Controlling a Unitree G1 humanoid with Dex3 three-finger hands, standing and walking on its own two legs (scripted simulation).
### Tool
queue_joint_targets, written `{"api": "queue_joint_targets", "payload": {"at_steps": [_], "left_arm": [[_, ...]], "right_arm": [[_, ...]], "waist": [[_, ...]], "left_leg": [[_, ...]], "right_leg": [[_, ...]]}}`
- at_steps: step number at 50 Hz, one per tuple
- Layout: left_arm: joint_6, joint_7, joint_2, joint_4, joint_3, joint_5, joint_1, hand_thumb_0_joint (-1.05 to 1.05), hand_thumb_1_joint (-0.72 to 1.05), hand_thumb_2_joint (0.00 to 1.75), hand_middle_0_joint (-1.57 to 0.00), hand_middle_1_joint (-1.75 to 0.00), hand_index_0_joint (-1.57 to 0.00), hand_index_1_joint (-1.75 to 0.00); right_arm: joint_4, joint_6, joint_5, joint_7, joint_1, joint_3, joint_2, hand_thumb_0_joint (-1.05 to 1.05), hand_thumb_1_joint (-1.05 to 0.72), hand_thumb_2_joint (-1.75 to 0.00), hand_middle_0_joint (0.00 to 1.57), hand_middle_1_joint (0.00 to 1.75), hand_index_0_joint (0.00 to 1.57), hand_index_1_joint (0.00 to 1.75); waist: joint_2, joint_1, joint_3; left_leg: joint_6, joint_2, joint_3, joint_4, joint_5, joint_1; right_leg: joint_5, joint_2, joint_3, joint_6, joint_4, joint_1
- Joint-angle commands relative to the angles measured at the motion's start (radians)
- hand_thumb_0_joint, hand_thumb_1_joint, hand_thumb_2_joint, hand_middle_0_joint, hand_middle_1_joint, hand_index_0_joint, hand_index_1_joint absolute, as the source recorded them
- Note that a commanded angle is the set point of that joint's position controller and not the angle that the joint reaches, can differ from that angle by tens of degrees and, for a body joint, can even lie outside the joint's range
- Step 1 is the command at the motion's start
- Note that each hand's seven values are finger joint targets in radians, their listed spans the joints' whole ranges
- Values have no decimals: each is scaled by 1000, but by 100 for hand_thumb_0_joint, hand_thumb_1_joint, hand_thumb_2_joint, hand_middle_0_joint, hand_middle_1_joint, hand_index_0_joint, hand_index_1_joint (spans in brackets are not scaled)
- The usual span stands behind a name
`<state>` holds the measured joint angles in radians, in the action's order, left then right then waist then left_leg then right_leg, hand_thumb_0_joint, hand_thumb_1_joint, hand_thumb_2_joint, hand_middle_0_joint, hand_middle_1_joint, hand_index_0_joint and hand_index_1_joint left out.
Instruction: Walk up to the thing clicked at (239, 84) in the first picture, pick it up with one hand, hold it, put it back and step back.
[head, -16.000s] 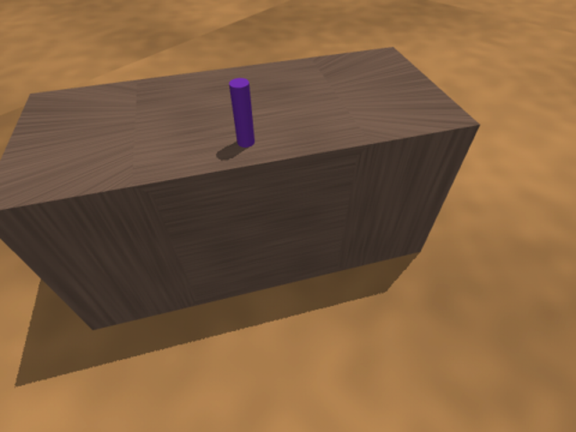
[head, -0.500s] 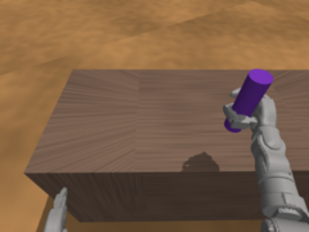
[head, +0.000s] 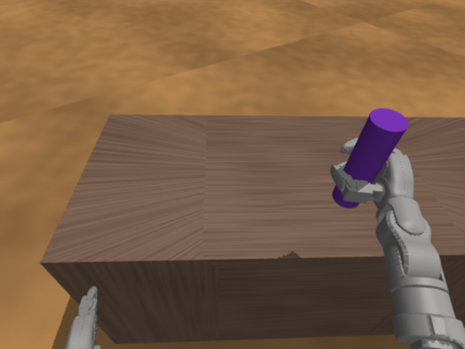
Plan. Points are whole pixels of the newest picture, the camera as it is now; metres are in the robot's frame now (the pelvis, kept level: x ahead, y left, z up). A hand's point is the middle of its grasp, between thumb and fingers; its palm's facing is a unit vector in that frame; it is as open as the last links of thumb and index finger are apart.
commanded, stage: lift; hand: right
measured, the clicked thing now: (364, 164) +0.35 -0.19 +0.17
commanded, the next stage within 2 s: hold in 0.14 s
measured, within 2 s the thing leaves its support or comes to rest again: neither
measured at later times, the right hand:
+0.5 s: hand (359, 167) +0.34 -0.18 +0.17, palm faces +0.15 +0.99 -0.01, open 6.8 cm
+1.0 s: hand (355, 167) +0.35 -0.18 +0.17, palm faces +0.15 +0.99 +0.00, open 6.8 cm
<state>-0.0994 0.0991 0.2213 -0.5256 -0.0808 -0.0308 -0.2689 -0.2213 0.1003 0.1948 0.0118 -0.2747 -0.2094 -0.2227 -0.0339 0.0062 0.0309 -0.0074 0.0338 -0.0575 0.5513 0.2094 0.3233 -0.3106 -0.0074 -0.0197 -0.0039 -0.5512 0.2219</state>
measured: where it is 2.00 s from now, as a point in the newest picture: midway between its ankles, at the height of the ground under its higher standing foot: outside the picture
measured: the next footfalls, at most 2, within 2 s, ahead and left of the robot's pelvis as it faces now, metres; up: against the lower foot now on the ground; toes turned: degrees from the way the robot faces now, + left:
none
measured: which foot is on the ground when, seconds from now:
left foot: down 0.00-1.00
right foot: down 0.00-1.00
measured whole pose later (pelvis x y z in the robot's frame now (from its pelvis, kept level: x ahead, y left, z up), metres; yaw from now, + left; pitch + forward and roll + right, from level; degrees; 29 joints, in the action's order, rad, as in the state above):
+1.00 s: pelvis +0.01 +0.00 +0.01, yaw +0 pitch -2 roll +0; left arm -0.14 0.07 0.22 -0.65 -0.10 -0.03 -0.21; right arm -0.01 0.29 0.21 0.00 -0.22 -0.21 -0.21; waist -0.05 0.00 0.01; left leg 0.00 0.03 -0.07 0.46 0.19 0.24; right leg -0.29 -0.01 -0.01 0.00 -0.46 0.14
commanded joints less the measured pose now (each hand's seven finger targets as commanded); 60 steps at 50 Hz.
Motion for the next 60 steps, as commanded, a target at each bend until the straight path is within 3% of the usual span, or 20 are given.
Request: {"api": "queue_joint_targets", "payload": {"at_steps": [1,4,7,12,16,21,23,25,28,31,35,38,39,42,45,47,51,55,59,60], "left_arm": [[-67,3,100,111,-33,4,105,0,-55,5,-4,-5,-4,-5],[-72,4,97,103,-29,7,133,0,-55,5,-4,-5,-4,-5],[-84,10,148,108,-69,9,154,0,-55,5,-5,-5,-4,-5],[-84,2,74,77,-8,6,158,0,-55,6,-5,-5,-4,-5],[-80,2,148,32,-73,9,144,0,-55,5,-5,-5,-5,-5],[-92,-5,127,43,-59,3,168,0,-54,5,-5,-5,-5,-5],[-95,-10,89,30,-23,3,177,0,-55,5,-5,-5,-4,-5],[-98,-3,135,61,-61,4,190,0,-55,5,-5,-5,-5,-5],[-92,-6,122,25,-51,3,171,0,-55,5,-5,-5,-5,-5],[-88,-9,144,10,-78,2,173,0,-55,5,-5,-5,-5,-5],[-83,-24,100,13,-33,-2,188,0,-55,5,-5,-5,-5,-5],[-84,-21,133,21,-63,-2,184,0,-55,5,-5,-5,-5,-5],[-86,-18,161,9,-88,0,187,0,-55,5,-5,-5,-5,-5],[-89,-23,120,1,-58,-3,183,0,-55,5,-5,-5,-5,-5],[-95,-22,144,20,-76,-1,176,0,-55,5,-5,-5,-5,-5],[-102,-24,127,62,-57,0,177,0,-55,5,-5,-5,-5,-5],[-96,-25,107,45,-38,2,180,0,-55,6,-5,-5,-5,-5],[-90,-23,100,-10,-37,1,191,0,-55,6,-5,-5,-5,-5],[-90,-19,133,-10,-61,3,194,0,-56,6,-5,-5,-5,-6],[-90,-21,113,-7,-42,2,201,0,-55,5,-5,-5,-5,-6]], "right_arm": [[266,-61,19,-3,-398,-45,-162,0,-55,-133,139,145,141,145],[303,-49,18,-4,-394,-59,-182,0,-56,-134,140,146,142,146],[366,-44,16,-11,-432,-53,-184,0,-56,-134,139,145,141,145],[326,-9,20,-12,-339,-50,-149,0,-55,-134,139,146,141,146],[375,16,19,-11,-375,-63,-184,0,-51,-135,139,148,142,148],[404,37,27,-5,-365,-56,-167,0,-52,-134,139,146,141,146],[414,44,29,-3,-364,-59,-164,0,-54,-134,139,145,141,145],[445,50,30,-7,-392,-68,-179,0,-53,-135,139,147,141,147],[471,64,28,-12,-375,-68,-179,0,-53,-134,139,146,140,146],[451,90,27,-10,-356,-65,-178,0,-54,-135,139,146,141,146],[462,119,28,-4,-363,-55,-154,0,-53,-134,139,146,141,146],[415,132,31,-1,-338,-60,-150,0,-56,-135,140,147,142,147],[427,132,32,-1,-357,-70,-169,0,-54,-136,140,147,142,147],[439,121,28,-1,-367,-62,-162,0,-55,-134,138,145,140,145],[448,109,28,-7,-352,-72,-167,0,-54,-135,139,147,141,147],[507,91,23,-13,-353,-67,-167,0,-55,-135,140,147,142,147],[535,78,23,-19,-286,-63,-154,0,-55,-136,141,147,143,147],[516,89,24,-21,-276,-40,-131,0,-56,-137,141,148,143,148],[486,102,24,-17,-243,-53,-138,0,-55,-138,141,149,144,149],[489,103,22,-14,-255,-48,-134,0,-53,-138,141,149,143,149]], "waist": [[46,8,166],[36,-9,199],[23,4,210],[40,-13,192],[14,-6,173],[37,-3,165],[36,-14,185],[63,-2,222],[9,-18,203],[5,-9,205],[34,-13,182],[88,2,174],[71,-2,164],[53,-3,159],[47,-3,207],[10,-10,260],[-2,-29,255],[-2,-19,182],[50,-3,179],[52,-7,169]], "left_leg": [[11,-10,9,-111,-47,-130],[12,-5,11,-115,-75,-164],[7,-11,7,-118,-67,-158],[7,-14,-3,-124,-96,-177],[4,-15,-4,-134,-78,-162],[5,-18,-9,-145,-85,-172],[6,-17,-7,-143,-101,-188],[8,-17,-6,-141,-129,-203],[1,-17,-11,-138,-136,-203],[2,-14,-10,-137,-174,-205],[3,-17,-14,-140,-185,-200],[10,-16,-14,-150,-173,-192],[8,-17,-17,-152,-146,-186],[11,-9,-7,-159,-113,-177],[6,-13,-8,-143,-171,-202],[-1,-16,-11,-127,-221,-231],[-6,-16,-11,-126,-237,-246],[-2,-16,-11,-139,-198,-216],[8,-14,-10,-150,-190,-212],[8,-13,-10,-148,-194,-209]], "right_leg": [[62,20,7,31,119,17],[94,23,7,31,120,8],[87,18,12,27,133,-21],[126,17,15,25,135,-21],[106,15,18,23,156,-26],[116,12,22,25,162,-38],[134,14,20,26,158,-44],[160,15,20,27,152,-68],[180,14,24,19,154,-68],[215,15,21,19,150,-73],[231,13,22,20,150,-72],[206,15,22,27,157,-75],[182,13,25,27,162,-69],[145,22,17,32,164,-60],[203,17,20,25,155,-87],[270,12,24,16,143,-107],[298,10,25,11,146,-98],[249,9,22,15,155,-76],[220,14,20,25,157,-74],[222,15,19,25,157,-76]]}}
